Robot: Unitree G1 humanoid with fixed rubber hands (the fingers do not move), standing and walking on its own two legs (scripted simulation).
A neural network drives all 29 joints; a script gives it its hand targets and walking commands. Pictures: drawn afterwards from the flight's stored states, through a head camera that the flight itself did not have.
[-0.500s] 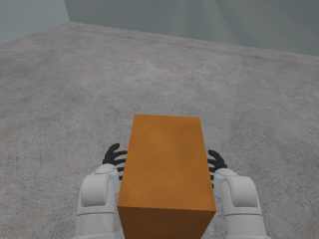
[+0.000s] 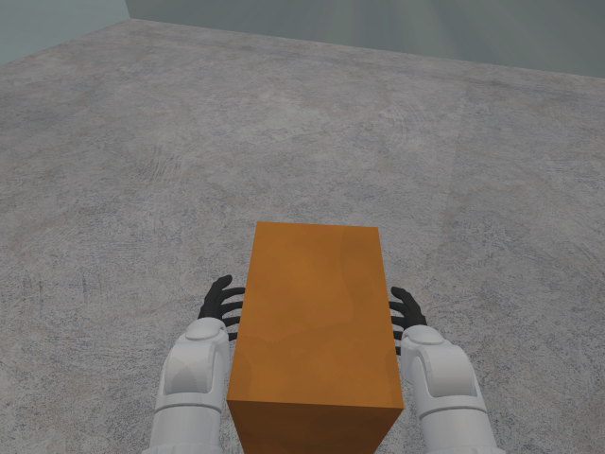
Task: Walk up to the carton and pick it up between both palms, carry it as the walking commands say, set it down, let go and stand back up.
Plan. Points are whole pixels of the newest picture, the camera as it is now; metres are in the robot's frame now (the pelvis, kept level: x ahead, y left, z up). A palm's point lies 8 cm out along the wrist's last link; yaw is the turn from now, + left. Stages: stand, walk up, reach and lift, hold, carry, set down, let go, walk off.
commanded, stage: hold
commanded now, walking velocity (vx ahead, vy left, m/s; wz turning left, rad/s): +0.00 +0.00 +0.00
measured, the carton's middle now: (311, 345) +0.31 +0.01 -0.03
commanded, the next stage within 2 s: set down in 0.52 s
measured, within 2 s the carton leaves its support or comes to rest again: neither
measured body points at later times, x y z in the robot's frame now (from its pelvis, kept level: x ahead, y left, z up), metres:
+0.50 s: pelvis -0.02 -0.01 +0.00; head -0.07 -0.02 +0.45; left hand +0.29 +0.15 +0.05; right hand +0.28 -0.13 +0.03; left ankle +0.00 +0.11 -0.73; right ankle +0.06 -0.11 -0.73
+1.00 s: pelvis -0.01 +0.00 +0.00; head +0.00 -0.02 +0.45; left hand +0.31 +0.15 +0.00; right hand +0.30 -0.13 -0.02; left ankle +0.00 +0.11 -0.73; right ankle +0.06 -0.11 -0.73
